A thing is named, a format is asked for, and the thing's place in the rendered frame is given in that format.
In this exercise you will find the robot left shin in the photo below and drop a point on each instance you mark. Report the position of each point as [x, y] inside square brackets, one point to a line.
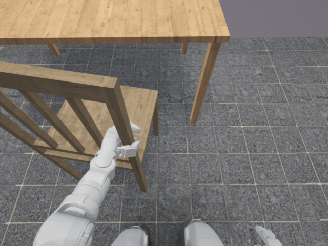
[137, 227]

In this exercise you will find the chair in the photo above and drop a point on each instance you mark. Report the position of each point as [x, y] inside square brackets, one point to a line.
[93, 104]

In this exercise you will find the robot right hand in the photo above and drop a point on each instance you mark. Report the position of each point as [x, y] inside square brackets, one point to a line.
[267, 236]

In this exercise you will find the left robot foot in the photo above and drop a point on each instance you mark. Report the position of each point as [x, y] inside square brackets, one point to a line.
[147, 231]

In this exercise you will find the left robot forearm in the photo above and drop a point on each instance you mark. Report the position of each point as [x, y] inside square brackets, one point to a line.
[88, 195]

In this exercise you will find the left robot upper arm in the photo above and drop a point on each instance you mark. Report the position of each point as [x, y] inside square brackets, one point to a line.
[66, 230]

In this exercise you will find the table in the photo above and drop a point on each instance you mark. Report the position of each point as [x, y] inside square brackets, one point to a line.
[33, 22]

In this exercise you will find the robot left hand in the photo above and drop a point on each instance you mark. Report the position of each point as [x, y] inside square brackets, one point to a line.
[111, 141]

